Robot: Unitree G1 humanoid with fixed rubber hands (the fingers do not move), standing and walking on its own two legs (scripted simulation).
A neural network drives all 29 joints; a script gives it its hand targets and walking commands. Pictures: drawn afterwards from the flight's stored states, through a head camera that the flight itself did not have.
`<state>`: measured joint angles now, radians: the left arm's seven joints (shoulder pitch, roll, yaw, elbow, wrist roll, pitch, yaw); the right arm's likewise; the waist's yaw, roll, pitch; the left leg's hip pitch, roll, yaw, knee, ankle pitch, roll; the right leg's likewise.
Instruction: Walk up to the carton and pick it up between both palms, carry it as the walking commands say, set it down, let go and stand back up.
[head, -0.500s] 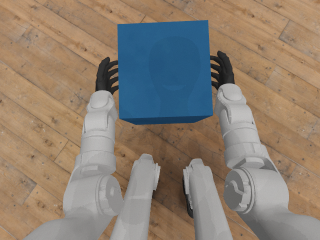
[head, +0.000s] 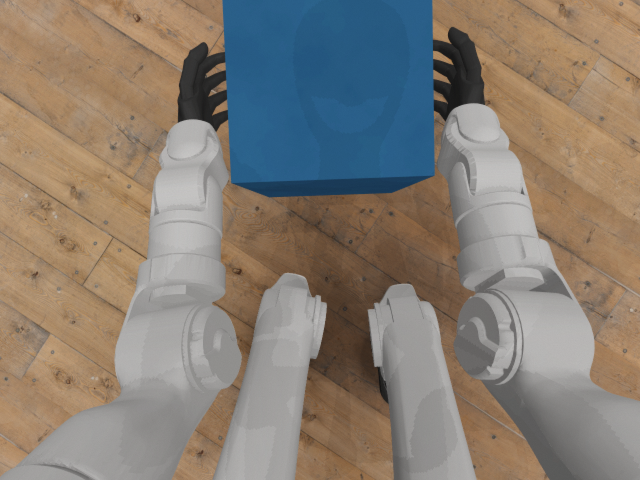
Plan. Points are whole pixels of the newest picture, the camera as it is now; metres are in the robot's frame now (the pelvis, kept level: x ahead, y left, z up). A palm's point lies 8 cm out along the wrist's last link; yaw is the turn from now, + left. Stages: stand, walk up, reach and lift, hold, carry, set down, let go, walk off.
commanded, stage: set down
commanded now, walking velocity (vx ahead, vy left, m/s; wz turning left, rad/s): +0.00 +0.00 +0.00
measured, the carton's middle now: (328, 107) +0.53 +0.05 -0.17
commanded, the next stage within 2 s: none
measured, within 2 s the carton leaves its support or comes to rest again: rests again in 1.66 s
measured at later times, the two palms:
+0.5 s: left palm (219, 123) +0.50 +0.20 -0.19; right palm (437, 113) +0.54 -0.09 -0.19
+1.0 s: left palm (232, 126) +0.52 +0.19 -0.25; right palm (427, 117) +0.55 -0.09 -0.25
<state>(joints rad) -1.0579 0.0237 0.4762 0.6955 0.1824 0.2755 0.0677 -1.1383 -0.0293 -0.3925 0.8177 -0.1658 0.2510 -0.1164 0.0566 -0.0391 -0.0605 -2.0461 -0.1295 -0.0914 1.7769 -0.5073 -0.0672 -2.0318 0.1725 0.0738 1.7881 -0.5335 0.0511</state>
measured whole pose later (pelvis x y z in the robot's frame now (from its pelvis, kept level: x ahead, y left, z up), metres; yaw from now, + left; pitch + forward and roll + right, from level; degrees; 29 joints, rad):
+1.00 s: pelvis +0.00 +0.00 -0.10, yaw +0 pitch +41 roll +0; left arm -1.31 0.16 0.39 0.83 0.06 0.23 0.11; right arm -1.39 -0.17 -0.25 0.95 -0.01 0.20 -0.17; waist 0.07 -0.03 0.25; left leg -2.24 -0.12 -0.05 2.13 -0.60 -0.06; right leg -2.22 0.18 0.04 2.14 -0.63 0.06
